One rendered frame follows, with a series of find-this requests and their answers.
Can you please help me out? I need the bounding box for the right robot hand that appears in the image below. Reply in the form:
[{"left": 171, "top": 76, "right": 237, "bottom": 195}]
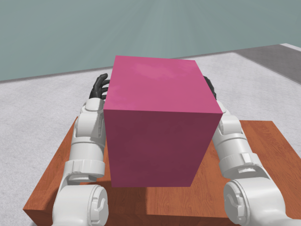
[{"left": 204, "top": 76, "right": 217, "bottom": 100}]

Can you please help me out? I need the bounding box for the robot right upper arm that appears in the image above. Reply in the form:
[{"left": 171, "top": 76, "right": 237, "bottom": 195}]
[{"left": 223, "top": 177, "right": 301, "bottom": 226}]

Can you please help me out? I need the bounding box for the robot left forearm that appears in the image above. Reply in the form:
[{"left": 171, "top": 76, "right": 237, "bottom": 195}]
[{"left": 52, "top": 98, "right": 106, "bottom": 220}]

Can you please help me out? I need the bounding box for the robot right forearm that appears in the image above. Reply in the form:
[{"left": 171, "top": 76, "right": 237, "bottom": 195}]
[{"left": 212, "top": 100, "right": 285, "bottom": 205}]

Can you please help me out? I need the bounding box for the robot left upper arm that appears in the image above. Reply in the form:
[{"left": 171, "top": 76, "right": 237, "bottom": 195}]
[{"left": 52, "top": 185, "right": 109, "bottom": 226}]

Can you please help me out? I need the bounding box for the pedestal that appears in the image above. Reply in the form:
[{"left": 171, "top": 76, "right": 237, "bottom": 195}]
[{"left": 23, "top": 116, "right": 301, "bottom": 226}]

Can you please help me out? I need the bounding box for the carton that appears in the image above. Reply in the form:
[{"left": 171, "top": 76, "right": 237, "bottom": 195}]
[{"left": 103, "top": 56, "right": 223, "bottom": 187}]

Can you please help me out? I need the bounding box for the left robot hand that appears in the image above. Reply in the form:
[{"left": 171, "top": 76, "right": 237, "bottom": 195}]
[{"left": 89, "top": 73, "right": 110, "bottom": 100}]

